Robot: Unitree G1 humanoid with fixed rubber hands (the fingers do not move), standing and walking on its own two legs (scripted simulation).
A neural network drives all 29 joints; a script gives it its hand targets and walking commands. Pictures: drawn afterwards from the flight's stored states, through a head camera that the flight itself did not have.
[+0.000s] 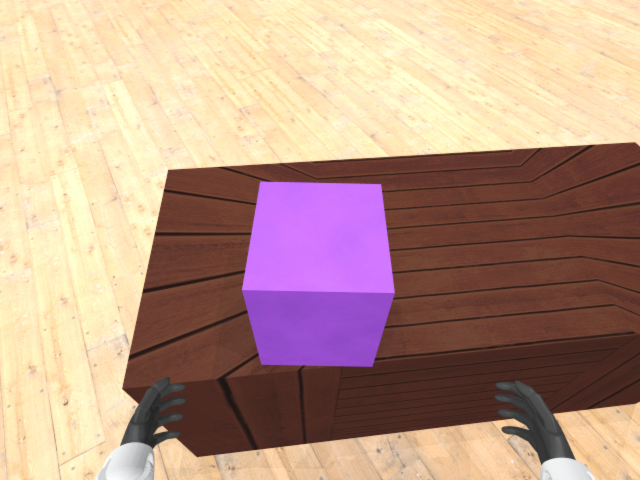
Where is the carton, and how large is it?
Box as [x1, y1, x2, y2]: [242, 182, 394, 366]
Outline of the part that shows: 260,182 242,291 261,364 372,366 394,293 380,184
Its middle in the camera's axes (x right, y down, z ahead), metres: -0.01 +0.07 +0.67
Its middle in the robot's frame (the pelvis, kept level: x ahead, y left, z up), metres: +0.43 +0.03 -0.09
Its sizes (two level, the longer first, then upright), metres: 0.210 0.200 0.250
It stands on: a pedestal, 0.56 m high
